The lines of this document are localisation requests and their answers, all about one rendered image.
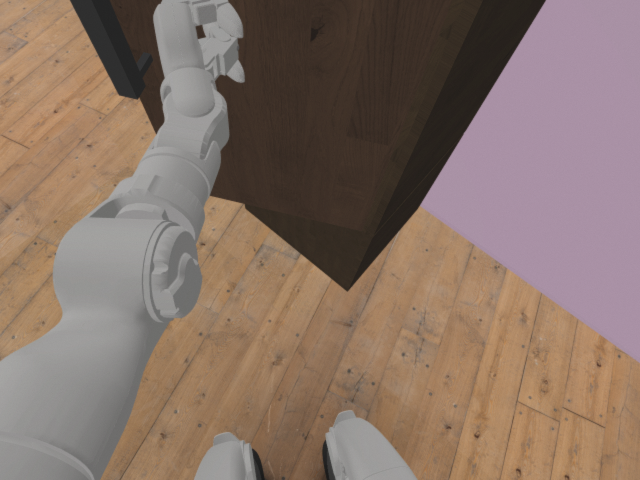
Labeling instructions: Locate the left robot hand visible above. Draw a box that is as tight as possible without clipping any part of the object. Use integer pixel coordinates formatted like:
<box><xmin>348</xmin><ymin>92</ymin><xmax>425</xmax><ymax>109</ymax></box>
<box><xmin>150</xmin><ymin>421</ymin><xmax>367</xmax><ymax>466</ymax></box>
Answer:
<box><xmin>153</xmin><ymin>0</ymin><xmax>245</xmax><ymax>83</ymax></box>

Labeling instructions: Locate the robot left upper arm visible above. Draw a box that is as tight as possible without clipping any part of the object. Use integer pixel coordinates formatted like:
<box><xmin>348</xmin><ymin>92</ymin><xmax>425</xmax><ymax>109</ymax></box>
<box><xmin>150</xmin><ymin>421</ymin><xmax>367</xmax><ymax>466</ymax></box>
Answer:
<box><xmin>0</xmin><ymin>217</ymin><xmax>202</xmax><ymax>480</ymax></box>

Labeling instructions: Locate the robot thigh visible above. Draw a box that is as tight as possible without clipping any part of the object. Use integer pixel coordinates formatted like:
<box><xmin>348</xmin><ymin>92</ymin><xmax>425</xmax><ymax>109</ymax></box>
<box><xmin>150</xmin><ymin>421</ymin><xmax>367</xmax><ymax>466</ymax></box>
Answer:
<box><xmin>325</xmin><ymin>418</ymin><xmax>418</xmax><ymax>480</ymax></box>
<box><xmin>194</xmin><ymin>440</ymin><xmax>256</xmax><ymax>480</ymax></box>

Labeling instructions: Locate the cupboard door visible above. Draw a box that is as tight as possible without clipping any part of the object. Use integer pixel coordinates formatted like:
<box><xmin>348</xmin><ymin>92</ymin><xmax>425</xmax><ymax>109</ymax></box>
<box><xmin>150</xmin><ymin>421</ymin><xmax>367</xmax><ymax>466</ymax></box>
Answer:
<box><xmin>110</xmin><ymin>0</ymin><xmax>452</xmax><ymax>231</ymax></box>

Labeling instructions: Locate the handle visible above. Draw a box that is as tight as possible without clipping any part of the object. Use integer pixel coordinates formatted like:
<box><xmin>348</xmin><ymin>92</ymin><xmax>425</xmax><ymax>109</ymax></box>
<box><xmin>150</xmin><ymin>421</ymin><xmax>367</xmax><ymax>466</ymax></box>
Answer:
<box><xmin>70</xmin><ymin>0</ymin><xmax>153</xmax><ymax>100</ymax></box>

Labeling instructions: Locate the right robot thigh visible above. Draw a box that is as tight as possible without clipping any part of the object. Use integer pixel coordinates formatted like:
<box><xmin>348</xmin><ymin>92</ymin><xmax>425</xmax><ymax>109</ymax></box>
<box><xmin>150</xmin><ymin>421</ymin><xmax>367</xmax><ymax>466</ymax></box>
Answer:
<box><xmin>325</xmin><ymin>418</ymin><xmax>418</xmax><ymax>480</ymax></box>

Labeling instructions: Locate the left robot thigh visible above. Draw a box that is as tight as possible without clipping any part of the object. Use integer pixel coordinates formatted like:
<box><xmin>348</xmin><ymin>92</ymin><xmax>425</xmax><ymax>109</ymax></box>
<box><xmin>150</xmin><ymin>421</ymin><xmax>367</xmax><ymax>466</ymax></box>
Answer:
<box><xmin>194</xmin><ymin>440</ymin><xmax>256</xmax><ymax>480</ymax></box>

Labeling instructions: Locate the robot left forearm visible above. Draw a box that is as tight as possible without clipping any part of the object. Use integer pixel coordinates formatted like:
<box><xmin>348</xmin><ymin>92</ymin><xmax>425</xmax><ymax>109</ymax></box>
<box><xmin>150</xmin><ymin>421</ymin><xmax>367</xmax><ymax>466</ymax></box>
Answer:
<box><xmin>53</xmin><ymin>67</ymin><xmax>229</xmax><ymax>301</ymax></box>

